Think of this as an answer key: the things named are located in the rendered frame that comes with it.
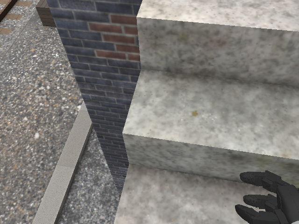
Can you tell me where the right robot hand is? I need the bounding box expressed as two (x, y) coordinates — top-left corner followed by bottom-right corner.
(235, 170), (299, 224)

